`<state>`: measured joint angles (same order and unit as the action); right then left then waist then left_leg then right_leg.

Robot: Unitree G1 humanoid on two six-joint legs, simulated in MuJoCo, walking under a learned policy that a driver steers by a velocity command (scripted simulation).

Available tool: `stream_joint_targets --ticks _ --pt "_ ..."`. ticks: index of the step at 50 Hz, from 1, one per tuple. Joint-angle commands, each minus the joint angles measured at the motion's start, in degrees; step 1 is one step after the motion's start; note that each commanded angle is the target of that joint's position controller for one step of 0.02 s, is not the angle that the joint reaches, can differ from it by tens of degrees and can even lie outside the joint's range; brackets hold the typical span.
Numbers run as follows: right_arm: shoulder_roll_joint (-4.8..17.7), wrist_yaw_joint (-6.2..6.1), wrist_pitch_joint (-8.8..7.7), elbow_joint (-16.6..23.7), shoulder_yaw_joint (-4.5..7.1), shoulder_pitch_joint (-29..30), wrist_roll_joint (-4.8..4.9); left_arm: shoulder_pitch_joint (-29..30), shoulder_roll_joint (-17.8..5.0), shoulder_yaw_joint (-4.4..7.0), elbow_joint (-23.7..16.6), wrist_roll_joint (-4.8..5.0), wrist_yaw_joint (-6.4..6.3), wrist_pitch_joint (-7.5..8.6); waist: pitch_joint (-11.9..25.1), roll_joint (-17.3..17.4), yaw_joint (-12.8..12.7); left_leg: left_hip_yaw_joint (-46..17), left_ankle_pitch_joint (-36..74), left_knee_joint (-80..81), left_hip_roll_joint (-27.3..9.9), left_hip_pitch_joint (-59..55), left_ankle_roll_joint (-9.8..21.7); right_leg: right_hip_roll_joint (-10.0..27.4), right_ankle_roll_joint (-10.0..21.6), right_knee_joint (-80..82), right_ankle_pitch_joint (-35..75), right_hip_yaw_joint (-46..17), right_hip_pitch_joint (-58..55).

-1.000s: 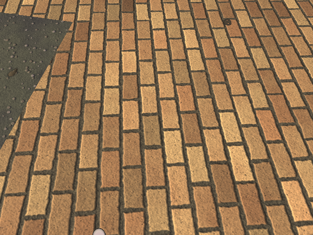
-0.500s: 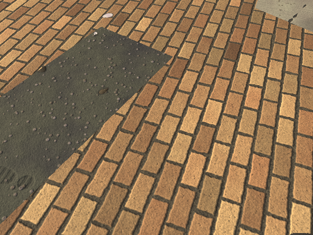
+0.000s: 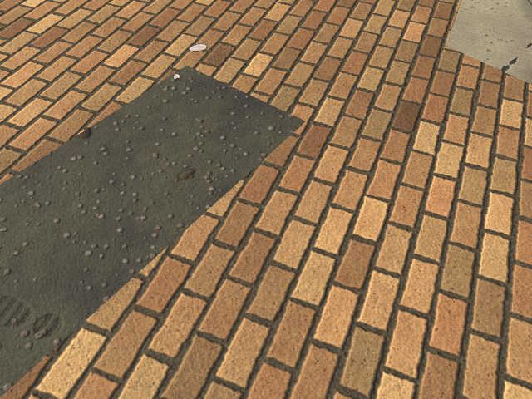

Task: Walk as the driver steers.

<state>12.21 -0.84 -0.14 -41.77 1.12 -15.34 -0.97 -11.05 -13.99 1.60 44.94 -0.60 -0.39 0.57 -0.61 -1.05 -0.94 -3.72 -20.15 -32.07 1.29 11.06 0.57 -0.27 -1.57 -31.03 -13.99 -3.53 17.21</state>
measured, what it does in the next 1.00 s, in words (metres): walks ahead, turning right: right foot, then left foot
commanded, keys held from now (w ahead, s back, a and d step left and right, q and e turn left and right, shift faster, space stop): w+shift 0.54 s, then w+e+shift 0.46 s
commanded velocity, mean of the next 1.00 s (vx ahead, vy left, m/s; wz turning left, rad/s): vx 0.80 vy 0.00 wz -0.25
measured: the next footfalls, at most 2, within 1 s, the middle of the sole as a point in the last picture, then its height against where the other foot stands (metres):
right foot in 0.28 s outside the picture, level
left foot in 0.76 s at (253, 351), level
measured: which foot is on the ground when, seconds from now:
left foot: down 0.00-0.28, up 0.30-0.74, down 0.76-1.00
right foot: up 0.00-0.26, down 0.28-0.76, up 0.78-1.00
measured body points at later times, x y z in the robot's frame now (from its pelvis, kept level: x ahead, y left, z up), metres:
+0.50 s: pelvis +0.21 -0.09 +0.01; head +0.22 -0.10 +0.46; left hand +0.19 +0.17 -0.12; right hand +0.39 -0.33 -0.08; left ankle +0.30 +0.09 -0.64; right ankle +0.13 -0.17 -0.73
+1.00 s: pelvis +0.63 -0.08 +0.00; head +0.63 -0.10 +0.45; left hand +0.87 +0.14 -0.07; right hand +0.55 -0.38 -0.12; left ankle +0.61 +0.06 -0.73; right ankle +0.67 -0.23 -0.63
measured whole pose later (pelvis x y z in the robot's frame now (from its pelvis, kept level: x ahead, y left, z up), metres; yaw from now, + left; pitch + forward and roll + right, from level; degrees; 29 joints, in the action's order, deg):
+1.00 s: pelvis +0.63 -0.08 +0.00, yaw -18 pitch -1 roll +5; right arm 18.5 0.5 -6.1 -48.0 5.7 -21.6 -0.4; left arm -10.9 -19.7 3.8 39.4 2.5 0.1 0.7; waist -1.9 -2.6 3.6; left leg 11.2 -15.3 -20.8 0.3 3.4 -1.0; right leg 8.5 2.6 -71.9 -13.6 -1.1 42.7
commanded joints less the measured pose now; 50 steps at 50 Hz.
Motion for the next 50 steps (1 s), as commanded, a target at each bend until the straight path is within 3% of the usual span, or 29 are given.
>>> stream_joint_targets --ticks 1,3,6,10,13,14,15,16,17,18,19,21,24,27,30,33,35,36,37,38,39,40,41,42,43,44,46,48,50 --pt "13.5 -0.58 -0.58 2.4 3.87 -6.1 1.06 4.8 -6.6 2.07 -4.3 1.82 0.01 1.34 -4.2 10.8 4.2 -18.7 -31.2 19.9 -12.2 3.1 9.0 -3.5 1.2 -9.3 -13.8 6.4 9.4" --pt "14.6 -0.92 -2.18 1.9 4.24 -7.2 1.6 9.8 -7.1 2.36 -7.1 3.74 0.68 3.48 -11.2 12.6 5.6 -32.0 -31.4 26.1 -21.1 -0.1 15.2 2.4 4.1 -19.5 -13.5 1.0 23.2" --pt "11.3 -0.48 -3.91 2.1 3.61 -6.1 2.1 9.0 -6.2 1.91 -6.6 2.89 2.09 5.99 -7.0 7.6 4.9 -24.7 -15.5 23.5 -19.5 -12.0 13.2 6.0 5.9 -15.1 -8.5 0.2 29.0" --pt "13.4 0.76 -3.68 3.4 4.21 -3.2 2.75 5.4 -5.7 1.35 -4.7 2.35 3.35 6.13 -2.5 9.1 2.3 -10.8 -6.3 22.4 -12.8 1.0 10.8 1.3 3.3 -3.4 1.4 7.5 3.7" --pt "10.3 1.31 -4.02 3.7 2.97 -2.1 1.74 -11.1 -9.5 3.23 0.2 3.11 2.08 5.29 1.6 5.3 -6.7 -5.2 3.7 7.5 -9.6 13.0 8.3 -0.9 4.4 -2.2 0.2 9.0 -18.5" --pt "6.8 1.28 -4.58 5.4 1.86 0.6 0.83 -22.5 -14.1 4.57 2.4 2.42 1.37 5.38 5.5 -4.9 -12.2 0.1 6.5 -15.9 -4.8 22.5 4.9 7.7 7.5 2.8 -9.4 -3.7 -29.5" --pt "1.9 0.69 -6.18 9.1 0.57 -2.5 2.56 -25.4 -19.4 5.05 1.6 0.77 1.91 6.03 10.4 -21.6 -8.9 -1.7 -10.9 -36.2 2.4 36.8 2.6 21.0 16.2 16.8 -32.8 -39.1 -36.3" --pt "7.0 0.55 -6.81 8.8 1.62 -0.8 5.02 -18.9 -14.4 3.67 0.2 0.7 2.36 6.47 5.1 -11.1 -6.8 -5.1 -6.5 -44.5 -1.2 45.1 3.6 23.6 17.0 21.1 -41.4 -45.5 -32.3" --pt "8.7 0.84 -7.06 9.4 1.88 3.3 5.03 -16.0 -12.2 2.92 -0.5 0.83 2.35 6.62 0.2 -6.5 -5.9 -3.7 -1.2 -45.5 -4.3 48.6 4.8 22.8 15.9 19.8 -34.8 -38.3 -28.1" --pt "8.3 0.91 -6.91 8.5 1.63 3.2 3.7 -14.0 -11.0 2.38 -0.9 0.53 2.43 6.39 -0.5 -2.5 -4.3 -2.2 3.0 -43.8 -6.9 46.4 4.7 20.0 15.0 18.9 -27.6 -30.8 -24.1" --pt "7.7 1.07 -6.75 8.2 1.68 3.1 2.46 -12.1 -10.0 1.97 -1.3 0.07 2.6 5.96 -2.0 -2.0 -2.5 -2.2 6.4 -40.3 -8.5 43.8 4.3 17.1 14.2 19.5 -22.8 -25.4 -19.0" --pt "6.7 1.88 -5.58 7.5 1.65 1.9 2.64 -10.3 -7.7 1.08 -1.3 -0.15 2.39 5.87 -4.0 -4.9 0.2 -1.4 10.6 -37.2 -10.0 40.0 3.1 13.6 13.2 22.3 -17.5 -18.4 -12.1" --pt "6.5 1.62 -4.8 8.3 1.53 5.2 2.06 -12.1 -8.1 1.06 -0.4 0.64 1.72 6.32 -6.4 -1.8 0.2 0.2 18.2 -31.8 -9.5 43.2 0.9 12.1 13.7 25.4 -6.9 -11.9 -10.5" --pt "5.4 2.29 -5.85 10.7 0.81 13.2 1.85 -15.2 -7.2 0.4 1.1 0.86 0.73 6.21 -7.8 -1.5 -2.1 4.1 27.2 -19.4 -7.8 38.7 0.1 9.8 12.3 28.4 5.2 -4.0 -8.7" --pt "3.9 4.03 -7.35 13.7 0.18 21.7 2.27 -20.5 -6.8 -0.02 3.2 1.83 0.02 5.8 -9.7 -0.4 -4.2 4.8 32.2 -7.2 -5.2 31.9 0.1 10.3 12.7 30.0 11.3 -3.4 -10.1" --pt "5.6 5.15 -8.2 15.1 0.8 24.9 2.46 -20.8 -9.0 0.71 3.8 2.54 -0.7 4.76 -9.1 -2.1 -2.9 3.8 29.1 2.0 -2.5 27.2 0.3 12.4 12.3 26.6 19.9 -4.2 -17.7" --pt "8.7 4.6 -8.16 14.9 2.05 21.4 2.72 -20.4 -11.0 1.37 4.2 1.6 -1.04 3.98 -4.2 -6.1 0.3 4.5 23.5 2.6 0.5 18.4 1.1 13.6 11.1 18.8 42.2 -5.0 -22.3" --pt "11.2 3.79 -7.78 13.8 3.17 15.1 3.31 -20.3 -12.4 1.77 4.4 0.47 -0.95 3.41 1.0 -9.1 4.0 5.0 18.4 1.0 1.9 10.5 2.3 13.6 10.4 10.5 54.4 -5.2 -23.7" --pt "13.6 2.63 -7.16 11.4 4.41 3.3 4.08 -18.2 -13.1 1.84 4.1 -0.72 -0.76 2.75 7.8 -10.7 11.2 5.3 15.8 0.1 1.0 -5.1 3.7 11.8 8.9 -3.6 57.0 -3.6 -17.7" --pt "16.6 1.26 -6.27 8.3 5.29 -11.4 3.17 -16.6 -9.4 0.82 1.6 -2.08 -0.78 2.99 18.6 -7.4 16.6 -5.6 7.2 -7.2 -10.4 -29.7 5.6 9.0 7.8 -23.1 40.7 -4.4 -0.3" --pt "21.1 2.32 -6.85 5.8 6.27 -13.7 1.29 -28.0 2.9 -2.16 -0.2 0.69 0.2 4.76 33.6 19.0 7.1 -39.7 -23.9 3.8 -26.1 -49.6 15.4 -0.6 5.8 -45.1 -10.8 -6.0 20.3" --pt "14.2 2.08 -6.95 5.9 5.08 -14.2 0.83 -20.8 -4.8 -0.48 -0.4 4.44 0.07 5.46 30.6 19.4 10.9 -46.3 -31.1 15.4 -24.4 -44.8 12.1 0.8 6.4 -50.8 -11.1 -8.1 24.7" --pt "11.7 1.5 -6.96 4.9 4.4 -10.0 1.27 -12.0 -8.1 0.82 -3.0 5.52 -0.31 5.37 17.2 16.2 11.0 -35.4 -23.2 15.8 -23.2 -36.2 9.1 3.2 6.4 -52.6 -7.7 -5.2 30.4" --pt "10.4 1.36 -6.82 3.9 4.09 -7.1 1.05 -7.5 -7.7 0.7 -4.1 4.31 -0.48 5.28 10.6 6.4 9.7 -26.8 -11.6 15.9 -21.6 -26.3 8.0 5.9 6.4 -50.9 -4.7 -4.0 29.2" --pt "9.3 1.42 -6.89 2.9 3.9 -4.3 0.19 -6.2 -6.5 0.9 -4.9 3.17 -0.08 4.87 5.9 4.8 6.6 -20.3 -3.8 16.9 -20.3 -16.6 8.5 8.0 6.2 -48.5 -2.4 -3.7 26.4" --pt "7.1 1.37 -7.28 2.0 3.4 -1.8 -0.74 -8.0 -5.0 1.05 -5.0 3.29 0.49 3.66 3.9 5.6 3.4 -15.0 -0.2 18.4 -18.9 -9.7 8.3 10.1 6.0 -47.5 -1.3 -4.3 22.3" --pt "5.6 1.64 -7.41 0.7 3.34 3.1 0.58 -9.4 -2.2 0.92 -5.5 4.1 0.8 0.87 -0.9 7.6 -0.2 -6.7 2.2 22.6 -19.0 -1.5 8.2 12.4 5.2 -46.1 -4.4 -3.6 20.9" --pt "6.7 1.7 -7.59 0.0 3.75 6.1 1.12 -6.9 -1.9 0.82 -7.0 3.15 0.7 -0.58 -6.3 6.4 -1.6 1.0 8.5 25.4 -18.6 3.9 7.6 13.3 4.0 -44.2 -1.6 -2.9 23.4" --pt "9.1 1.29 -7.78 0.2 4.18 7.7 0.2 -5.4 -2.6 0.89 -8.3 2.57 0.93 -0.73 -7.9 5.9 -3.1 8.4 12.3 26.6 -16.6 5.9 7.2 13.1 3.3 -39.1 7.5 -2.1 23.8"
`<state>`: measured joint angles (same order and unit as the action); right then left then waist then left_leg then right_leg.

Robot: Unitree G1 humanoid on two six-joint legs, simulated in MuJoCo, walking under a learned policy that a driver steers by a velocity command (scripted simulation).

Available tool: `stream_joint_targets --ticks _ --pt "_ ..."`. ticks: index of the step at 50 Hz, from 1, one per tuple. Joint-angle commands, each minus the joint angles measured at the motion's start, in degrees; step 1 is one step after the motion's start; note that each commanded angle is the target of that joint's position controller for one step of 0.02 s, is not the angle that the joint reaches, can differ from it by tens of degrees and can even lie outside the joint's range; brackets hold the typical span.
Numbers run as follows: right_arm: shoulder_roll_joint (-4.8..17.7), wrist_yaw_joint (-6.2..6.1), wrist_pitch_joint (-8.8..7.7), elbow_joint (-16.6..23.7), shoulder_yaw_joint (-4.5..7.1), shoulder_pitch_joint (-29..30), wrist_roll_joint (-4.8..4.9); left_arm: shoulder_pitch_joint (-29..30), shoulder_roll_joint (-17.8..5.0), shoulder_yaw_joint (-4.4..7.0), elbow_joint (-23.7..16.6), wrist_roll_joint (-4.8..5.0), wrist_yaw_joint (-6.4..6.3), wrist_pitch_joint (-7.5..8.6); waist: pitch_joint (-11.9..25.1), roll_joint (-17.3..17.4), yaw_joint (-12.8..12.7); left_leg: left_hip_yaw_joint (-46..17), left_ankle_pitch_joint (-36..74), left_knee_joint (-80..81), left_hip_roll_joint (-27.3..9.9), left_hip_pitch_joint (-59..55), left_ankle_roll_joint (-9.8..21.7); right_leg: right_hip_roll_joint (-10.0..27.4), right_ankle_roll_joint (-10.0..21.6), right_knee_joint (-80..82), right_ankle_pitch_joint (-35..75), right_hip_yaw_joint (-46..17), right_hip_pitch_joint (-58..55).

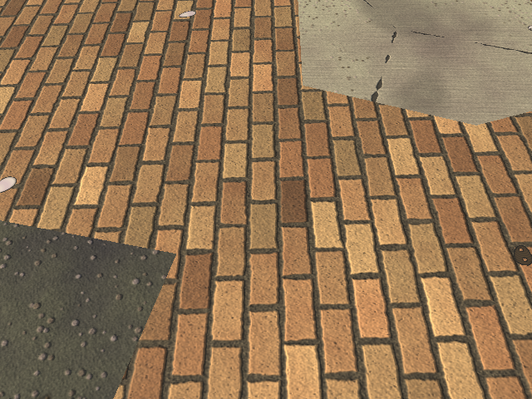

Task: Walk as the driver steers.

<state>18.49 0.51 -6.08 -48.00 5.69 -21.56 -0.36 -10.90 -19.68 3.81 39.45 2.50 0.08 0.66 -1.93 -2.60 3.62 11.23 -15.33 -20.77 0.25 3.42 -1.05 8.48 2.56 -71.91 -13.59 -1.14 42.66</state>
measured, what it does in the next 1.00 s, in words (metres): walks ahead, turning right: right foot, then left foot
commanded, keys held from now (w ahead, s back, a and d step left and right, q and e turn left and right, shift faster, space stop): w+e+shift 0.12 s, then e+shift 0.30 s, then shift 0.36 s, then q+shift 0.14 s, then w+q+shift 0.08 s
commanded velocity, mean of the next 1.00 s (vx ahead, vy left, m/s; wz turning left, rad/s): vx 0.36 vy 0.00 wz -0.52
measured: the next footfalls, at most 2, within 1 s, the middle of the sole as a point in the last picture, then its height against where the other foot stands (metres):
right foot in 0.20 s outside the picture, level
left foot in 0.66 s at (292, 343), level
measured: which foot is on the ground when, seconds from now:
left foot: down 0.00-0.20, up 0.22-0.64, down 0.66-1.00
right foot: up 0.00-0.18, down 0.20-0.68, up 0.70-0.98, down 1.00-1.00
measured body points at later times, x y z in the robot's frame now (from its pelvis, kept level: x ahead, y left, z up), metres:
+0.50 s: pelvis +0.35 -0.06 +0.00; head +0.40 -0.11 +0.45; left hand +0.56 +0.17 -0.09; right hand +0.48 -0.40 -0.06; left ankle +0.56 +0.07 -0.66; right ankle +0.36 -0.11 -0.73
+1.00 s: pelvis +0.48 -0.08 +0.00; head +0.52 -0.10 +0.45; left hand +0.75 +0.08 -0.10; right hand +0.45 -0.37 -0.12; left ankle +0.61 -0.03 -0.73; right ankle +0.41 -0.18 -0.73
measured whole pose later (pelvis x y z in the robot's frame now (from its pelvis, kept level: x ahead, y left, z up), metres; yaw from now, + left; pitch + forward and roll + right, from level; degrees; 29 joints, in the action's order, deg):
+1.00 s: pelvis +0.48 -0.08 +0.00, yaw -28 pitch +1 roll +0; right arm 16.0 -0.6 1.6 -40.6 3.3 -12.5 2.0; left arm -8.7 -15.3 2.7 39.6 0.0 -1.0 -1.5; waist -3.5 1.5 1.5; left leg -7.8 -6.9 -27.1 4.3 22.1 0.8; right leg -2.6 -0.2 -30.1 -21.0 -5.3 13.8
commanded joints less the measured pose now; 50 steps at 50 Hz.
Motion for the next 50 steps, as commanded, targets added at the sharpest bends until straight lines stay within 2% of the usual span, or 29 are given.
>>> stream_joint_targets --ticks 1,4,6,8,9,10,11,12,13,14,15,16,18,22,25,28,32,33,34,35,36,37,39,41,42,44,46,48,50 --pt "3.3 -0.32 -1.94 6.5 -0.32 14.5 -0.47 -4.3 2.3 -1.3 -3.1 -0.72 0.93 -0.66 -7.4 5.8 -7.7 -2.9 8.7 15.9 -14.0 13.1 8.6 3.9 -0.9 5.9 11.4 -3.2 -2.2" --pt "7.2 -0.74 -1.58 5.9 0.55 10.8 0.12 3.1 0.5 -1.02 -4.7 -0.82 2.63 0.32 -8.3 0.0 -4.8 3.5 12.0 16.8 -12.6 7.0 6.6 1.2 1.6 19.5 20.7 2.7 -5.7" --pt "10.9 -0.65 -0.72 5.8 1.3 9.6 0.56 4.5 -1.1 -0.35 -5.6 -0.54 3.56 0.75 -7.0 1.3 -5.0 5.1 31.1 13.3 -13.6 -0.8 5.9 -2.0 3.3 24.8 20.1 7.1 -9.1" --pt "14.4 -0.76 1.43 6.7 2.25 10.0 1.79 -2.4 -5.0 1.51 -4.6 -0.34 3.58 0.39 -1.8 5.3 -9.3 5.6 64.1 -2.1 -14.2 -7.8 4.8 -8.6 4.8 26.2 12.7 12.5 -16.7" --pt "14.8 -0.7 2.32 7.4 2.37 11.0 2.31 -12.0 -8.1 3.11 -2.7 -0.47 3.37 -0.03 3.4 6.7 -14.0 4.8 71.1 -15.8 -14.6 -5.4 4.5 -11.5 6.2 26.4 10.2 13.3 -28.5" --pt "12.8 -0.47 2.09 7.7 1.71 11.8 2.64 -23.0 -12.3 5.57 0.1 -0.75 2.32 -0.64 8.9 3.9 -19.2 3.4 62.7 -33.3 -12.6 3.8 2.3 -12.8 8.3 31.4 15.6 9.3 -46.6" --pt "1.9 0.01 0.54 9.3 -1.1 9.9 1.1 -19.0 -16.2 6.31 0.1 -0.29 1.13 -1.34 4.3 -19.0 -12.7 1.7 -9.2 -62.1 1.7 21.8 -1.9 -6.2 13.2 35.1 38.0 -5.7 -54.9" --pt "0.6 0.74 -1.83 12.4 -2.8 -1.6 1.44 -13.0 -18.4 4.92 -5.0 -3.29 1.9 0.49 22.3 -23.0 -3.0 -14.7 -23.1 -78.2 7.5 36.9 -2.5 7.8 27.5 46.1 23.9 -43.4 -67.5" --pt "7.8 0.51 -2.99 12.8 -2.0 6.2 1.7 -11.3 -13.8 4.62 -8.3 -3.07 2.93 1.48 26.3 -6.9 -8.2 -21.4 -17.5 -74.7 4.1 34.9 0.2 8.4 23.7 53.1 11.5 -48.0 -64.5" --pt "7.6 -0.06 -3.02 15.0 -1.75 12.6 2.38 -9.9 -12.8 4.43 -7.6 -2.42 3.24 2.67 14.5 0.3 -6.6 -20.1 -14.3 -67.6 2.9 37.6 0.9 6.7 20.9 55.2 10.7 -43.7 -54.5" --pt "6.5 -1.29 -1.98 14.1 -1.93 15.6 0.68 -6.9 -9.7 3.56 -7.1 -1.19 3.18 3.36 9.5 10.0 -4.6 -19.4 -11.3 -60.8 -0.7 34.9 1.3 3.2 16.4 54.7 12.7 -36.6 -46.9" --pt "6.1 -1.51 -1.23 14.3 -1.9 13.2 0.61 -4.3 -10.0 3.68 -7.7 -1.76 2.63 3.65 8.1 5.7 -1.7 -20.3 -9.8 -58.9 -1.0 32.1 0.3 3.5 17.8 53.3 21.0 -35.2 -40.3" --pt "7.6 -1.31 0.63 13.7 -1.19 13.2 -0.02 -1.7 -8.7 3.5 -8.6 -2.32 1.62 3.18 6.4 4.7 -0.7 -20.6 -9.6 -52.8 -2.4 26.9 -1.3 0.1 16.6 53.1 33.6 -26.6 -32.1" --pt "2.6 -1.38 2.16 14.2 -2.61 18.0 -0.87 -2.3 -8.5 3.63 -7.9 -1.19 -1.6 0.58 8.0 5.1 -1.9 -16.8 -1.1 -35.4 0.4 26.7 -4.7 -5.6 13.1 49.4 44.1 -17.7 -28.5" --pt "2.4 -0.98 2.51 13.4 -2.91 20.0 -0.28 -2.7 -6.2 2.81 -7.6 -1.35 -3.18 -1.6 10.5 0.4 -4.5 -15.3 12.3 -24.5 1.5 23.0 -5.3 -7.8 8.6 47.1 36.5 -14.9 -27.8" --pt "2.7 -0.6 2.19 14.1 -2.81 23.3 -0.28 -4.1 -4.5 2.03 -6.6 -2.05 -3.21 -1.93 8.8 -3.1 -7.0 -15.7 16.2 -17.9 1.5 21.9 -4.3 -6.5 7.6 45.9 27.2 -17.9 -28.8" --pt "4.9 -0.08 0.65 13.6 -1.48 21.0 -0.59 -1.8 -2.9 1.07 -6.4 -2.25 -2.48 -1.58 6.1 -4.9 -5.4 -16.2 14.2 -8.1 0.4 20.1 -0.1 -4.3 6.9 39.4 24.5 -23.0 -33.8" --pt "4.8 0.0 0.06 13.1 -1.36 19.0 -0.95 -1.3 -2.2 0.72 -6.3 -2.24 -2.23 -1.33 6.3 -4.1 -4.1 -16.3 23.0 -3.1 -0.8 14.7 1.5 -6.3 5.2 36.5 21.9 -21.9 -32.8" --pt "6.8 -0.19 -0.26 13.5 -1.18 18.0 -1.84 -3.1 0.0 0.01 -6.7 -3.24 -1.98 -0.84 9.2 1.4 -5.0 -23.1 41.1 -3.6 -7.8 6.3 4.6 -10.7 2.8 28.8 10.9 -18.1 -29.3" --pt "7.9 -0.39 0.38 13.1 -1.16 16.8 -3.45 -10.0 -0.1 -0.09 -5.8 -2.66 -1.91 -0.87 11.4 14.4 -8.0 -36.8 58.5 -4.6 -19.1 -3.2 16.1 -17.9 -1.9 17.3 -18.8 -13.2 -19.9" --pt "3.8 -0.22 0.95 11.9 -1.94 13.8 -1.86 -10.5 -4.0 0.47 -5.3 -2.75 -1.81 -1.32 14.1 16.5 -6.7 -47.3 48.6 -2.5 -24.0 -4.2 20.3 -15.2 -4.9 11.3 -27.5 -12.4 -15.6" --pt "2.8 -0.07 1.44 12.1 -2.29 13.3 -0.5 -6.4 -7.0 1.44 -4.9 -2.44 -1.85 -2.29 12.8 10.8 -4.4 -44.8 36.9 -2.2 -21.0 -2.9 18.6 -13.5 -6.4 6.9 -25.5 -12.5 -14.9" --pt "3.9 -0.11 2.78 12.0 -2.23 14.2 0.03 -1.9 -6.0 1.57 -4.9 -2.29 -2.11 -4.1 9.2 6.3 -3.8 -38.2 20.8 -0.4 -16.7 1.5 14.5 -12.4 -7.8 4.1 -20.6 -10.3 -13.0" --pt "3.2 0.12 3.97 11.9 -2.71 17.8 0.0 -1.7 -1.3 0.22 -4.5 -2.72 -1.63 -4.49 5.8 8.6 -6.1 -31.6 8.5 3.0 -9.6 10.3 10.1 -9.6 -7.8 18.2 -17.9 -5.8 -19.8" --pt "5.0 0.16 4.81 12.0 -1.8 17.6 0.34 -0.6 0.0 -0.1 -4.5 -2.71 -1.67 -4.1 4.2 11.2 -5.1 -29.9 8.0 3.8 -7.0 12.0 9.8 -11.0 -7.8 23.8 -18.0 -2.6 -21.8" --pt "8.4 -0.19 5.82 11.9 -0.29 14.1 0.65 0.3 -0.6 0.3 -4.0 -2.46 -1.89 -3.27 5.9 12.7 -3.4 -32.8 8.7 3.5 -7.9 8.4 11.5 -12.5 -7.0 29.3 -15.4 -2.3 -22.8" --pt "8.8 -0.47 6.04 12.5 0.28 13.4 1.2 -0.2 -1.4 0.75 -3.2 -2.1 -1.98 -2.73 7.8 12.4 -3.1 -36.5 6.1 4.0 -9.2 6.5 12.3 -12.8 -5.6 33.9 -11.4 -3.7 -23.9" --pt "8.6 -1.41 6.74 12.6 0.57 14.1 2.91 -3.1 -1.5 1.02 -2.6 -2.09 -1.39 -1.83 9.9 12.9 -5.6 -37.7 -17.8 8.0 -7.3 12.3 10.9 -13.4 -3.1 41.5 -8.7 -1.9 -31.7" --pt "7.4 -2.14 7.1 14.7 0.56 18.8 3.1 -14.2 -4.2 1.85 1.2 -3.39 -0.93 -0.56 8.1 14.8 -11.9 -31.3 -22.6 6.6 -0.7 31.1 2.8 -10.2 1.3 51.9 -7.0 -0.7 -51.4"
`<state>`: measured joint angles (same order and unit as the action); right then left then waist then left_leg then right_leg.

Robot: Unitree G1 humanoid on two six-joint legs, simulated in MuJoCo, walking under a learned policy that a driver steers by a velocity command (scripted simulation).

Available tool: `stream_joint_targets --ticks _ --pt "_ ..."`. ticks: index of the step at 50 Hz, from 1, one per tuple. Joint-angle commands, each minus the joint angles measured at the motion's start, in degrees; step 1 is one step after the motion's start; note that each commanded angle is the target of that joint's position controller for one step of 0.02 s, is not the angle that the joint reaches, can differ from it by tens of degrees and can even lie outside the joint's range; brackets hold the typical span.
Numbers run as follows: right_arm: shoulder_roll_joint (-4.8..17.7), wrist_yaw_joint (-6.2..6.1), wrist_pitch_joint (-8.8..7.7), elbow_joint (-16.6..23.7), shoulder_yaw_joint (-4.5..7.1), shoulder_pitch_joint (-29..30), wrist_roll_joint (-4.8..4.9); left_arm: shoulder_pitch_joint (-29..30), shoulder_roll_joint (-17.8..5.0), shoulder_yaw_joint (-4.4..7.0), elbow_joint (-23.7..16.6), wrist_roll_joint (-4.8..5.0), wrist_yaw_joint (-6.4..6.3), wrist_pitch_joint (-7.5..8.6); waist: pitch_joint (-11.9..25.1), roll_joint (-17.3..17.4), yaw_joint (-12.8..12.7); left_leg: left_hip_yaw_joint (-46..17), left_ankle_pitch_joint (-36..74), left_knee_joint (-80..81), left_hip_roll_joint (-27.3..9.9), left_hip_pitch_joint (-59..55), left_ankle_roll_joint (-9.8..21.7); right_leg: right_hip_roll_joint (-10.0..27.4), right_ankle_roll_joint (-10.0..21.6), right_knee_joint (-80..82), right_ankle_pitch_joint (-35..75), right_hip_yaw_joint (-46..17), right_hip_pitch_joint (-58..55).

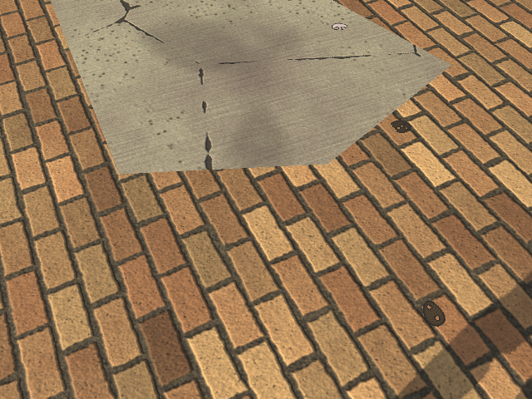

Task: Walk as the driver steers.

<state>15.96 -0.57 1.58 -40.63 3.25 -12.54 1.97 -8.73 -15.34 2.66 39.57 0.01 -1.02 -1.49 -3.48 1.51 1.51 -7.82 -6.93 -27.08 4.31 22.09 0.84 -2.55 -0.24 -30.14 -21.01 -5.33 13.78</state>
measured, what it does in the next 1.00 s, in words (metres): walks ahead, turning left: left foot, then right foot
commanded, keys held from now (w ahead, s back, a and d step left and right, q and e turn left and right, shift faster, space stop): w+q+shift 0.52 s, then w+shift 0.10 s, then w+e+shift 0.38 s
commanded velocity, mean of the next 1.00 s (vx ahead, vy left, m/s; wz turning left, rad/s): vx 0.84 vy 0.00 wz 0.41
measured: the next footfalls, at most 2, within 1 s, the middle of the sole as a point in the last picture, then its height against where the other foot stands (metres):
left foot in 0.50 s outside the picture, level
right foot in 0.98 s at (132, 270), level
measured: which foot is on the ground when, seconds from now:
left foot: down 0.00-0.02, up 0.04-0.48, down 0.50-1.00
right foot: down 0.00-0.50, up 0.52-0.96, down 0.98-1.00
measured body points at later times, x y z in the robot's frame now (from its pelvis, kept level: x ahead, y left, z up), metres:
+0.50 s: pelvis +0.21 +0.12 -0.05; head +0.24 +0.13 +0.40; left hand +0.05 +0.36 -0.17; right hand +0.53 +0.02 -0.11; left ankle +0.30 +0.26 -0.74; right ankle +0.00 -0.13 -0.71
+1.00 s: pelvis +0.60 +0.35 -0.04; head +0.61 +0.35 +0.41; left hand +0.66 +0.65 -0.12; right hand +0.73 +0.10 -0.16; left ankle +0.31 +0.27 -0.70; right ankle +0.78 +0.38 -0.74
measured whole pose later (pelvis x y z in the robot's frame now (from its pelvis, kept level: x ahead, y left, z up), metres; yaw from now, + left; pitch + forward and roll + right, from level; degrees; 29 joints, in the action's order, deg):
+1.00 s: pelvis +0.60 +0.35 -0.04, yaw +25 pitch +1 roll +1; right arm 17.0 -2.1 -3.6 -47.6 2.2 -23.6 -2.6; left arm -7.3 -15.8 1.5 38.2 2.9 4.1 5.3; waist -1.0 -0.6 0.6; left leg 8.1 -24.7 -27.1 4.3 -14.3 1.5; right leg -4.0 8.0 -33.8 -0.2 5.7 33.9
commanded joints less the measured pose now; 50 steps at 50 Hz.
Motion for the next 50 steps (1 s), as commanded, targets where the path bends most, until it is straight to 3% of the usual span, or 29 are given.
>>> stream_joint_targets --ticks 1,2,3,5,7,13,18,20,22,23,24,25,26,27,28,29,30,31,32,33,35,37,41,43,45,47,48,49,50 --pt "4.6 -1.02 -0.96 10.7 1.86 14.3 0.91 -22.3 -14.2 4.63 3.2 -2.11 -0.16 2.29 8.3 -4.3 -12.1 0.4 -26.9 -4.7 1.6 27.4 -4.2 14.7 9.0 16.6 -16.4 -12.1 -29.0" --pt "3.8 -0.77 -2.21 11.4 1.51 12.5 1.08 -12.0 -14.9 4.97 1.0 -1.96 0.13 3.32 3.5 -17.1 -7.9 0.3 -20.2 -20.5 -2.2 32.7 -2.0 25.6 12.6 20.0 -21.7 -29.7 -20.6" --pt "6.9 -0.13 -2.82 9.7 2.49 8.4 0.65 -5.8 -10.0 3.36 -2.2 -1.67 -0.72 4.48 2.7 -12.9 -4.7 -2.3 -14.9 -28.2 -4.8 33.0 -1.1 24.9 11.8 20.2 -20.2 -26.6 -18.3" --pt "7.0 0.76 -3.01 7.0 2.89 3.0 -0.36 -3.9 -7.1 2.55 -2.8 0.37 -1.32 6.16 2.9 -9.8 -2.6 0.0 -8.7 -35.6 -6.0 33.6 -1.3 21.3 7.6 20.3 -12.3 -17.5 -19.8" --pt "5.2 1.71 -3.28 7.1 2.33 3.7 -0.66 -7.5 -7.5 2.28 -1.8 -0.12 -1.13 7.08 0.9 -8.0 -3.9 2.2 -4.0 -41.6 -7.5 34.0 -2.0 18.9 6.4 21.2 -5.8 -9.5 -17.5" --pt "4.7 3.03 -2.87 10.4 1.48 9.6 0.24 -14.0 -8.8 2.37 0.6 -1.52 -0.14 7.25 -5.1 -7.4 -6.9 4.0 3.8 -40.0 -10.2 36.6 -3.6 18.6 6.8 23.3 3.0 3.9 -15.4" --pt "2.6 5.3 -3.58 12.7 -0.3 16.0 0.64 -16.1 -10.2 2.79 3.0 -0.85 0.06 6.56 -9.7 -5.3 -8.2 9.5 4.7 -28.4 -12.0 34.4 0.0 20.1 5.7 25.3 9.6 13.1 -18.2" --pt "2.3 6.07 -3.89 13.2 -0.78 17.1 0.95 -15.2 -11.1 3.02 3.7 -0.56 0.2 5.92 -10.1 -4.8 -7.1 13.1 1.5 -22.9 -10.8 29.6 2.7 19.5 4.9 23.4 21.7 17.6 -19.5" --pt "4.3 5.82 -3.83 13.2 0.04 14.7 0.89 -14.6 -14.3 3.68 4.0 -0.26 0.13 5.36 -5.0 -8.8 -3.3 19.0 -3.6 -20.9 -4.8 16.0 5.7 19.3 4.5 15.2 60.4 20.7 -19.4" --pt "6.9 5.41 -3.67 12.2 1.35 8.5 1.27 -14.5 -15.9 4.03 4.2 -0.22 0.02 4.93 -0.2 -11.4 1.1 20.7 -7.1 -21.7 -1.2 6.8 7.2 19.8 4.4 5.5 76.3 21.4 -19.2" --pt "11.3 4.97 -3.28 9.7 3.56 -2.6 1.69 -13.2 -17.5 4.45 3.8 0.08 0.04 4.89 6.8 -12.7 7.5 20.5 -8.0 -20.0 1.6 -9.7 9.6 20.0 4.2 -8.0 83.4 21.2 -14.2" --pt "16.6 3.84 -2.15 5.7 6.56 -16.1 1.71 -11.9 -16.3 4.01 2.2 0.51 -0.21 5.94 12.8 -9.2 14.1 13.3 -4.8 -14.4 1.0 -33.0 12.3 17.5 1.9 -26.1 69.7 20.1 0.7" --pt "23.0 2.67 -1.83 5.0 7.36 -13.5 1.46 -16.2 -4.6 0.86 -1.8 -1.19 0.15 8.03 15.3 14.7 4.3 -18.5 -16.1 -5.7 -13.1 -51.1 20.7 4.6 -2.2 -53.4 -3.6 16.3 26.8" --pt "19.3 2.82 -3.35 7.7 5.62 -14.9 -0.18 -14.6 -7.1 -0.01 -4.4 0.81 0.47 11.31 32.5 10.2 5.9 -46.5 -41.1 8.8 -21.9 -57.1 26.0 1.8 -0.6 -61.1 -6.9 -2.2 33.1" --pt "13.0 3.17 -4.53 5.3 4.26 -16.8 -0.97 -4.7 -11.6 1.21 -5.4 3.48 0.31 12.21 24.0 1.8 9.2 -42.0 -38.2 13.3 -20.8 -50.3 19.8 4.7 1.4 -58.9 -0.3 -3.4 36.1" --pt "12.8 3.25 -5.6 3.7 3.93 -15.3 -1.27 -3.3 -9.2 0.59 -6.5 3.99 -0.19 12.34 13.6 -0.8 5.7 -35.4 -29.9 13.8 -20.0 -38.8 18.4 6.6 1.8 -54.5 1.7 -1.8 36.3" --pt "10.0 3.13 -6.33 4.0 2.89 -9.9 -1.41 -3.7 -8.0 0.2 -5.3 2.2 -0.67 11.92 10.0 -4.2 2.4 -27.8 -21.6 12.3 -18.0 -28.6 17.1 9.7 1.9 -50.1 3.5 -1.8 32.0" --pt "8.1 2.99 -6.53 5.0 2.08 -5.3 -2.51 -7.5 -7.3 0.4 -3.9 1.46 -0.34 10.97 7.0 -3.0 -1.6 -21.1 -17.3 11.6 -14.9 -18.9 16.5 11.6 1.9 -47.3 5.8 -2.3 26.8" --pt "6.1 2.88 -6.64 5.4 1.47 -2.7 -3.02 -10.3 -7.3 0.54 -2.3 1.71 0.24 9.5 5.1 -0.4 -3.6 -16.3 -15.3 12.8 -13.4 -13.3 16.1 13.1 1.8 -46.0 6.9 -1.7 24.3" --pt "4.9 2.74 -6.88 4.9 1.12 -1.9 -2.51 -11.1 -6.9 0.59 -1.4 1.62 0.52 8.2 3.7 0.5 -4.2 -12.8 -12.5 14.4 -12.9 -10.0 15.8 14.0 1.3 -43.9 7.4 -0.6 23.8" --pt "4.8 2.54 -7.83 2.9 0.75 -3.1 -1.98 -8.7 -5.0 -0.04 -1.5 1.18 0.63 6.3 -0.2 1.5 -4.1 -4.9 -3.8 16.6 -11.5 -4.9 14.1 14.5 0.4 -40.4 12.1 1.4 25.8" --pt "4.7 2.18 -8.72 1.4 0.55 -4.9 -2.2 -2.7 -4.6 -0.6 -2.9 0.74 0.63 6.23 -3.8 1.8 -1.9 2.6 3.3 18.8 -9.1 -3.4 12.0 13.7 -0.4 -31.6 20.7 3.1 27.8" --pt "6.3 0.76 -9.88 -1.1 0.33 -10.2 -2.37 6.6 -3.4 -1.13 -4.2 1.88 2.62 8.15 -4.9 -1.6 3.1 10.3 9.9 23.5 -9.1 -8.0 5.9 7.8 1.6 -11.9 39.4 6.7 22.5" --pt "7.3 0.28 -9.51 -2.9 0.36 -12.2 -2.21 9.3 -3.3 -1.04 -5.3 2.61 4.07 8.84 -5.5 -0.6 3.5 12.2 16.5 23.8 -10.8 -16.3 3.6 5.5 3.1 -4.9 41.3 7.5 23.8" --pt "9.0 -0.4 -8.35 -3.1 0.56 -11.4 -2.95 9.1 -5.0 -0.17 -5.8 2.86 5.54 9.19 -2.8 1.9 2.0 14.0 35.5 19.4 -12.0 -25.4 1.3 1.7 4.7 -1.5 39.0 10.4 22.2" --pt "11.8 -1.83 -6.84 -2.7 1.29 -10.2 -4.49 4.7 -7.4 1.09 -5.9 3.08 5.89 8.31 2.8 6.3 -2.2 15.3 66.0 8.6 -13.8 -32.9 -0.7 -3.0 6.2 -4.1 30.3 14.6 17.1" --pt "12.9 -2.55 -5.96 -2.1 1.79 -8.0 -5.22 -3.4 -9.5 2.14 -4.4 3.36 5.58 7.35 6.5 8.3 -7.0 15.3 78.1 -2.0 -14.9 -33.0 -1.2 -4.2 7.5 -6.9 24.8 15.1 10.2" --pt "14.1 -2.7 -5.28 -0.8 2.18 -3.5 -5.73 -17.9 -12.7 3.65 -0.8 3.44 4.79 6.07 11.8 8.6 -14.0 14.8 82.7 -17.4 -15.3 -28.7 -1.2 -3.1 9.6 -9.1 21.6 12.2 -2.7" --pt "13.7 -2.52 -5.4 1.1 2.13 2.6 -4.9 -31.8 -14.7 4.37 2.7 2.89 3.68 4.97 14.2 1.3 -21.7 16.3 63.3 -44.0 -9.8 -15.4 -1.6 -0.1 12.2 -4.9 21.9 5.9 -19.1"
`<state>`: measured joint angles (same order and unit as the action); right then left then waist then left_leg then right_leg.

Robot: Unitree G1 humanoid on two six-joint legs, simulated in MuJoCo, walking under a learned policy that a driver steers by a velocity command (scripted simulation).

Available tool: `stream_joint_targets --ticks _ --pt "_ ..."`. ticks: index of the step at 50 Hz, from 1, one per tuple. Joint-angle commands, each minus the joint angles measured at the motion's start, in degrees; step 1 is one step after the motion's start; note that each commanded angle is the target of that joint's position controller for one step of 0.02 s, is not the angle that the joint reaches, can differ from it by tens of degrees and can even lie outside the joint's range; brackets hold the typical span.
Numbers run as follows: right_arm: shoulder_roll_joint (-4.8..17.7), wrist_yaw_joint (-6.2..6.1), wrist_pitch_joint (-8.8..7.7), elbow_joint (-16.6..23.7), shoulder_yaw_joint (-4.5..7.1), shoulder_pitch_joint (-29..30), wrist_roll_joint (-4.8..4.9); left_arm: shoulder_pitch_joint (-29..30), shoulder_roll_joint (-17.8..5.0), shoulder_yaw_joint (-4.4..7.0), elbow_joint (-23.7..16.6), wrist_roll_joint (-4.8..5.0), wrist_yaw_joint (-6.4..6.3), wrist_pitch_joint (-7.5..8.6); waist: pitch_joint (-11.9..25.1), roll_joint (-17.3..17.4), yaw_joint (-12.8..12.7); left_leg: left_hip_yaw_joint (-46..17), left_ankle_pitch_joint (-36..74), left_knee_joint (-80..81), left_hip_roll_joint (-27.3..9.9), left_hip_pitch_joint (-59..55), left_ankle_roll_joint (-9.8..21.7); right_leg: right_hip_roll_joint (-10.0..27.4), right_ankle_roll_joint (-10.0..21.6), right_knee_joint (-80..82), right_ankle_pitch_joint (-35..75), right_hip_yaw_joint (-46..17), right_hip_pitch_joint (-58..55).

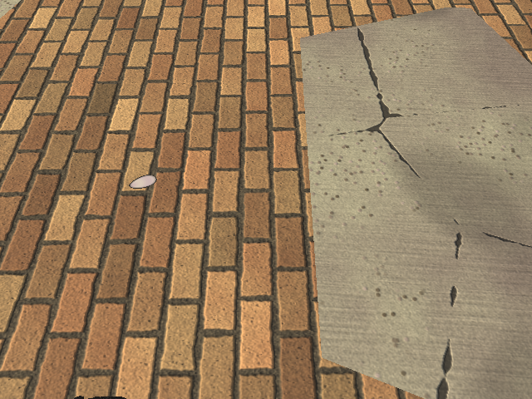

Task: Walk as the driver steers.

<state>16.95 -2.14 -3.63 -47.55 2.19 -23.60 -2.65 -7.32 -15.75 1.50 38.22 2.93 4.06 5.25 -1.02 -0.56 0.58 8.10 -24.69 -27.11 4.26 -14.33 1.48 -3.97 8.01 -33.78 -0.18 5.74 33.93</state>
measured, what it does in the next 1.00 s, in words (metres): walks ahead, turning right: left foot, then right foot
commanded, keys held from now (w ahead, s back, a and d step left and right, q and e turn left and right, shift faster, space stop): w+e+shift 0.60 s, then w+q+shift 0.40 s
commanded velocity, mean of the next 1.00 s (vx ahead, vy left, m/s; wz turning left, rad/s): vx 1.00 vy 0.00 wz -0.50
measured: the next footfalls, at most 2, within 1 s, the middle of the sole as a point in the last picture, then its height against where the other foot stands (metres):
left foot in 0.42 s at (241, 339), level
right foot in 0.88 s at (414, 271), level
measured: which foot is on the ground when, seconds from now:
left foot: down 0.00-0.00, up 0.02-0.40, down 0.42-0.90, up 0.92-1.00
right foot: down 0.00-0.42, up 0.44-0.86, down 0.88-1.00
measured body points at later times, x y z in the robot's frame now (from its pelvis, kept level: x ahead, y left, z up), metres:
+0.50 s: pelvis +0.46 +0.01 +0.02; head +0.48 -0.01 +0.47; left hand +0.63 +0.25 -0.09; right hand +0.55 -0.31 -0.04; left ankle +0.60 +0.11 -0.70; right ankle +0.24 -0.02 -0.60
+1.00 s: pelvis +0.80 -0.23 +0.02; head +0.83 -0.25 +0.47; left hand +1.09 -0.11 -0.06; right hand +0.67 -0.46 -0.11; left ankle +0.74 +0.00 -0.58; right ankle +0.80 -0.37 -0.70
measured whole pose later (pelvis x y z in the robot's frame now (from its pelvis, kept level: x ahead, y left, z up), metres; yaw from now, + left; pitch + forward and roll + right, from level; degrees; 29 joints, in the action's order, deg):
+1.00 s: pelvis +0.80 -0.23 +0.02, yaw -29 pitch +1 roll -1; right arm 15.3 -0.5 -4.7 -48.9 1.3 -25.1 2.9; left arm -8.2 -14.2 1.5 36.5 -0.5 1.7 5.5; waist -2.4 1.5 2.2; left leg -5.2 -19.4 -73.2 -4.0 16.9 2.3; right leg 1.4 0.2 -36.0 -13.0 3.6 24.1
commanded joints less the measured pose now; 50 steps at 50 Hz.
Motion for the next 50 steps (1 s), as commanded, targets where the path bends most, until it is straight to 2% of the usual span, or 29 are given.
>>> stream_joint_targets --ticks 1,2,3,4,5,8,11,13,18,20,21,22,23,24,26,28,30,31,34,37,39,42,44,45,46,47,48,49,50 --pt "-1.0 0.78 -2.04 11.0 -0.3 5.1 1.28 -30.2 -15.4 5.33 4.7 -1.3 -1.57 -1.13 14.4 -25.6 -9.2 -8.6 -5.4 -73.8 2.9 56.9 -7.2 13.4 16.8 -1.2 -15.4 -33.2 -62.5" --pt "2.9 2.59 -5.18 13.0 -1.32 5.5 4.18 -25.1 -10.7 4.42 2.0 -2.47 -1.88 -0.99 21.2 -14.6 -9.0 -18.8 -2.9 -71.8 1.9 62.3 -2.3 17.7 18.3 14.0 -42.9 -55.3 -62.0" --pt "6.0 3.27 -6.5 15.1 -0.64 12.3 5.54 -23.4 -8.6 4.04 0.4 -3.39 -2.45 -0.61 13.3 -7.0 -8.9 -19.5 0.6 -65.6 -0.8 62.7 0.7 17.4 14.4 19.5 -43.5 -54.8 -54.3" --pt "5.2 3.56 -7.14 16.3 -1.01 14.5 4.75 -20.1 -7.4 3.6 0.5 -3.54 -2.05 -0.12 5.6 5.5 -4.3 -18.4 3.9 -57.7 -2.8 60.3 2.6 16.2 12.3 22.2 -39.0 -52.0 -42.1" --pt "4.5 3.35 -6.9 15.5 -1.06 14.1 3.04 -15.8 -7.0 3.42 -0.7 -3.2 -2.03 0.51 2.8 7.9 -1.4 -18.5 5.5 -51.1 -4.7 56.3 2.9 13.6 12.2 22.3 -33.7 -47.7 -33.3" --pt "5.6 2.31 -4.85 14.1 -0.43 11.0 1.62 -9.8 -7.3 3.43 -2.5 -2.32 -2.78 0.22 -3.3 4.7 3.0 -17.4 8.1 -40.6 -7.9 50.6 -0.6 6.9 12.1 24.3 -22.2 -36.9 -17.7" --pt "3.5 1.55 -4.46 18.0 -1.26 20.9 0.37 -11.3 -7.5 3.46 -1.4 -1.14 -4.13 0.28 -6.9 2.1 -0.5 -13.0 19.9 -22.3 -6.7 44.5 -4.3 2.4 10.0 24.7 -12.9 -28.6 -6.6" --pt "1.0 1.73 -4.55 19.9 -1.74 26.0 1.0 -13.3 -8.4 3.92 0.0 -0.62 -4.57 -0.18 -5.5 -1.0 -3.8 -11.2 30.3 -11.2 -4.0 35.6 -5.5 0.6 6.6 23.6 -13.4 -26.5 -2.5" --pt "6.0 1.75 -5.31 21.0 1.22 28.4 4.71 -16.5 -7.2 4.26 2.4 0.31 -5.14 -1.22 -1.9 -5.1 -5.1 -15.8 29.2 1.6 -2.9 32.9 -5.9 3.2 2.7 14.2 -13.6 -33.4 -20.1" --pt "9.5 1.61 -5.96 18.8 3.62 17.0 5.39 -14.2 -7.9 4.55 2.0 -0.9 -4.9 -2.02 5.6 -6.5 2.3 -15.0 23.1 1.0 -3.6 22.2 -3.3 3.2 0.0 -0.3 2.7 -32.3 -25.0" --pt "10.9 1.15 -5.48 16.8 4.37 3.2 5.46 -12.0 -5.5 3.46 0.2 -2.8 -4.32 -2.29 16.1 -5.9 9.1 -18.1 16.1 -5.6 -9.6 4.4 -0.9 2.3 -2.0 -16.6 3.5 -28.8 -18.4" --pt "15.3 1.32 -4.9 15.3 4.87 -3.4 2.82 -22.7 3.4 0.99 -1.5 -1.81 -3.87 -1.89 26.8 17.5 3.7 -46.9 -3.3 0.2 -25.3 -18.2 8.0 -4.7 -4.4 -38.3 -32.1 -22.0 1.3" --pt "14.3 2.59 -4.51 14.0 4.95 -3.3 2.89 -23.1 -0.1 -0.03 -2.8 1.7 -4.28 -1.69 26.9 29.2 3.7 -67.0 -26.8 8.4 -31.1 -18.6 11.3 1.1 -4.8 -49.7 -30.2 -17.7 13.6" --pt "8.8 2.16 -3.86 15.7 4.18 0.5 3.06 -16.1 -5.1 1.02 -2.2 1.27 -4.84 -2.14 16.6 18.2 6.5 -58.3 -25.7 10.4 -27.3 -10.7 8.8 4.1 -5.2 -52.0 -23.9 -15.5 17.3" --pt "6.9 1.84 -2.79 13.2 3.56 2.4 1.92 -5.1 -7.2 1.88 -4.3 -1.96 -4.39 -2.14 4.1 1.6 6.9 -38.0 -1.1 10.3 -21.8 4.5 5.6 7.7 -5.1 -47.5 -18.5 -12.6 15.2" --pt "4.3 1.95 -3.1 10.9 2.7 4.6 1.3 -4.4 -5.0 1.99 -5.9 -0.78 -3.47 -2.69 -0.3 4.8 3.5 -28.3 8.7 12.3 -19.1 13.0 5.3 11.2 -4.7 -43.9 -16.6 -12.9 11.9" --pt "2.0 2.52 -3.24 8.7 2.14 5.4 2.74 -4.2 -2.7 1.5 -7.1 0.29 -3.05 -3.92 -1.6 6.2 1.6 -22.0 13.1 13.7 -18.5 15.8 5.2 13.3 -4.2 -43.3 -17.0 -12.1 13.2" --pt "1.8 2.8 -3.42 7.4 1.98 4.6 3.07 -3.3 -1.3 0.89 -7.7 -0.26 -2.85 -3.92 -2.6 5.0 1.2 -20.9 15.1 14.8 -18.3 17.9 6.2 13.2 -4.2 -42.1 -16.1 -12.3 13.6" --pt "4.4 3.1 -3.8 5.1 2.18 3.1 2.43 -0.2 -0.4 0.01 -8.6 -0.96 -2.63 -2.88 -6.8 1.7 -0.4 -17.8 18.4 19.2 -17.9 22.3 9.1 10.2 -4.8 -32.2 -8.8 -14.7 15.0" --pt "7.0 2.75 -3.46 3.2 2.36 0.3 4.27 8.8 -1.9 -0.54 -10.7 -2.55 -1.02 -0.78 -9.9 -1.0 1.0 -13.6 23.9 24.3 -16.6 24.0 9.2 10.0 -4.6 -14.1 1.5 -6.8 8.5" --pt "9.2 2.63 -3.25 1.8 2.38 -2.9 4.69 13.2 -1.3 -0.73 -12.1 -2.03 -0.15 0.38 -10.3 0.6 2.2 -13.2 29.7 25.6 -17.9 21.9 9.3 8.1 -4.8 -7.7 3.9 -5.8 2.4" --pt "11.8 2.09 -1.88 -0.3 2.25 -5.6 3.97 10.3 -6.5 1.78 -12.2 -1.81 -0.4 1.22 -2.9 6.6 -1.8 -11.5 59.7 14.2 -18.8 12.3 6.8 2.7 -3.6 -1.2 -3.0 -3.8 -9.9" --pt "12.7 1.75 -1.31 -0.5 1.85 -3.0 2.88 -11.6 -11.5 4.74 -7.6 -1.36 -2.42 0.03 9.5 10.8 -15.1 -9.3 64.6 -12.7 -15.8 25.4 3.6 4.1 -2.0 -2.6 -4.5 -5.5 -40.8" --pt "4.7 1.81 -1.92 2.0 -0.06 -6.3 1.62 -21.1 -17.0 5.95 -5.2 -2.88 -3.78 -0.68 20.5 -0.8 -14.0 -9.9 29.7 -36.0 -9.1 43.6 1.4 19.2 0.5 -3.6 -18.7 -24.8 -62.6" --pt "-1.0 2.04 -3.28 2.8 -1.9 -12.3 4.64 -22.0 -16.9 5.4 -4.8 -4.07 -2.97 0.02 34.5 -15.4 -9.8 -17.7 -0.9 -51.2 -4.4 50.5 1.7 28.9 6.1 10.0 -41.5 -52.3 -67.0" --pt "4.6 1.73 -3.48 4.0 0.11 -4.3 7.31 -20.2 -11.0 4.13 -3.6 -3.73 -2.76 0.15 23.3 -11.3 -10.5 -18.2 0.9 -56.0 -6.6 57.9 1.8 26.2 3.7 17.0 -44.4 -51.4 -60.0" --pt "4.8 1.42 -3.26 5.8 0.4 2.0 7.67 -17.8 -8.5 3.49 -2.0 -2.97 -2.84 0.33 11.6 -8.4 -9.9 -15.8 4.1 -55.9 -8.5 62.3 1.4 25.1 2.4 16.7 -35.5 -40.8 -51.7" --pt "3.5 1.18 -2.86 6.0 0.26 5.1 6.04 -15.2 -7.3 3.23 -0.8 -3.37 -2.68 0.66 5.9 -2.0 -7.7 -14.9 6.8 -53.2 -11.1 60.4 1.6 23.0 1.2 16.9 -23.4 -32.1 -42.5" --pt "2.3 1.4 -1.97 6.1 0.54 3.2 5.31 -12.0 -5.1 2.96 0.1 -4.27 -2.63 1.09 4.6 -5.4 -3.7 -15.0 9.8 -51.5 -13.1 57.3 1.4 22.2 2.0 18.4 -20.4 -27.7 -35.4"
Velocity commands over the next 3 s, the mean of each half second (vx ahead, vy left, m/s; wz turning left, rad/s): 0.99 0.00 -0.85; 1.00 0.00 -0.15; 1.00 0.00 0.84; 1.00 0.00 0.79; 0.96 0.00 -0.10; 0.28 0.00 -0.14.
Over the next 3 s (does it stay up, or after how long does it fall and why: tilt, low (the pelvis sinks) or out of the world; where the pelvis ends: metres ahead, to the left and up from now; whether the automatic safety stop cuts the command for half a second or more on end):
stays up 2.28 -0.16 0.03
